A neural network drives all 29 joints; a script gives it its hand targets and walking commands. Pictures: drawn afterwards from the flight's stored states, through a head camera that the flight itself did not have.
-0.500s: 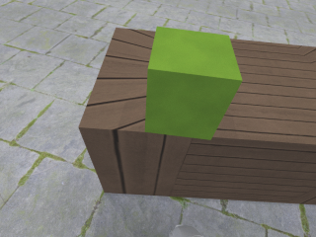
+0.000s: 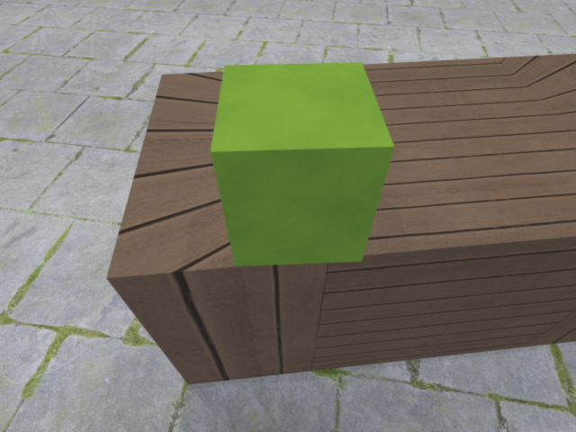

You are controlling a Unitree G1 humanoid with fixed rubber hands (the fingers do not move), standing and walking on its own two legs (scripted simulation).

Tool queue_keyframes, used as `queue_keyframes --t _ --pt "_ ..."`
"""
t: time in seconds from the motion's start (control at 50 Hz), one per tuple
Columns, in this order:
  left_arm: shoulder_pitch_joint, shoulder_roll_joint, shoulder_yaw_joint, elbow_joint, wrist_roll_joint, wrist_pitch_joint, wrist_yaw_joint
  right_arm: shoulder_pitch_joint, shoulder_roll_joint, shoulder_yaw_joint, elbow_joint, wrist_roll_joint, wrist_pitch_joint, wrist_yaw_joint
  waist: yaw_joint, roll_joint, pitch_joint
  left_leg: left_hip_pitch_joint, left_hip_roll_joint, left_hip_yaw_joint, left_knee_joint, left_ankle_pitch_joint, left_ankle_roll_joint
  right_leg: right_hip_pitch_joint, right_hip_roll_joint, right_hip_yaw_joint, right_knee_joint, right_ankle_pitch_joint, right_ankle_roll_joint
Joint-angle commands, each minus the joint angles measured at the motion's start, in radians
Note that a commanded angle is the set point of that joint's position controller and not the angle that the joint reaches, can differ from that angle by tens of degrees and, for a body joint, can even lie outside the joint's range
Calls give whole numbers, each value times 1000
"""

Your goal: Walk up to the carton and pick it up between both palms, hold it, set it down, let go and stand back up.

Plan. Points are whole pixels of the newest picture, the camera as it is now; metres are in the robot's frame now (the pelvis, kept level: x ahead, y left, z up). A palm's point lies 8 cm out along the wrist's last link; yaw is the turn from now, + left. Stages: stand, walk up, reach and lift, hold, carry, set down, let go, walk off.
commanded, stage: walk up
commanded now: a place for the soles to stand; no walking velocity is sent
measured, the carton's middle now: (296, 168) +0.53 +0.02 +0.05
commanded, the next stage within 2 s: none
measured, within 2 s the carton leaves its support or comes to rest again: neither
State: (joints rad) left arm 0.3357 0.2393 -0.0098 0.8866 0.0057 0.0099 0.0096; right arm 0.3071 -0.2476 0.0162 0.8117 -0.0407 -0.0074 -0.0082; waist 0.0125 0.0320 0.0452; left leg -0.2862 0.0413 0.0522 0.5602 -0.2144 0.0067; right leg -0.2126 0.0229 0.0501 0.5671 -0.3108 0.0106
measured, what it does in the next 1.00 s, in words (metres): stands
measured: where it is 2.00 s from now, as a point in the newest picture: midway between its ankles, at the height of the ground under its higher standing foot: outside the picture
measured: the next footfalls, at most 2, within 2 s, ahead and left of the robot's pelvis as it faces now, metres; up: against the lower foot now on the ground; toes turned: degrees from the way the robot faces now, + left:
none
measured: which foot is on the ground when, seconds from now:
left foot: down 0.00-1.00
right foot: down 0.00-1.00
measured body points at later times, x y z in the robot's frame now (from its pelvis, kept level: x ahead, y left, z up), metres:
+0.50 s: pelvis +0.01 -0.01 +0.01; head +0.02 -0.01 +0.46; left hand +0.07 +0.26 -0.13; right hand +0.09 -0.28 -0.12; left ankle +0.05 +0.11 -0.73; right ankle +0.00 -0.13 -0.73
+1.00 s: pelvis +0.01 -0.01 +0.01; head +0.02 -0.01 +0.46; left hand +0.08 +0.26 -0.13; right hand +0.05 -0.29 -0.13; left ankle +0.05 +0.11 -0.73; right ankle +0.00 -0.13 -0.73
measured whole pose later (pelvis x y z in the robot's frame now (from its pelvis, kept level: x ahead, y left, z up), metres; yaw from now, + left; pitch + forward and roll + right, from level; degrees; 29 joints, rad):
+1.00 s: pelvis +0.01 -0.01 +0.01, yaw -3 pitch -1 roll +0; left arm 0.25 0.30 -0.03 0.97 0.00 0.01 0.01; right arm 0.22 -0.30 0.04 0.97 -0.01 0.01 -0.01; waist -0.01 -0.01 0.04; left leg -0.23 0.06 0.11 0.47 -0.21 -0.01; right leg -0.20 0.04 0.10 0.50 -0.28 -0.01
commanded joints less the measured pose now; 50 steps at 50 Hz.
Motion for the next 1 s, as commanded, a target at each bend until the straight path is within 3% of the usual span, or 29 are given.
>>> queue_keyframes --t 0.0,0.02,0.04,0.08,0.14,0.18,0.54,0.98 --pt "63 49 -18 -24 -8 -3 -10 54 -168 -31 -26 42 -10 -21 11 12 51 49 247 -331 -274 -157 77 -191 -46 49 -45 -110 -26" --pt "49 69 -10 -1 5 8 -2 6 -198 -43 -5 67 -3 -22 20 28 104 -108 254 -329 -315 -252 111 -65 -53 33 -29 -83 -19" --pt "32 88 -9 3 16 7 0 -41 -182 -34 -3 65 -3 -16 27 53 125 -121 218 -295 -312 -216 98 -44 -62 56 -60 -17 -24" --pt "28 135 0 25 14 -5 1 -31 -158 -30 0 42 -11 -7 6 65 67 -9 168 -231 -280 -68 76 -51 -67 72 -75 61 -26" --pt "8 139 -1 46 11 -21 4 -21 -140 -29 12 33 -19 -2 -9 50 -43 130 147 -182 -222 118 76 -40 -75 73 -92 124 -27" --pt "-12 132 -4 50 10 -19 8 -33 -141 -33 17 33 -16 -4 -12 47 -61 152 150 -163 -209 161 86 -36 -78 69 -97 139 -25" --pt "-67 185 4 53 -12 -10 4 -92 -159 -9 76 29 7 -8 -29 -81 -8 138 75 -52 -139 11 50 -104 -101 148 -193 172 -68" --pt "-56 186 3 52 -7 -9 5 -78 -191 -7 119 28 8 -10 -23 -29 -14 140 111 -67 -185 -26 62 -104 -68 142 -156 158 -58"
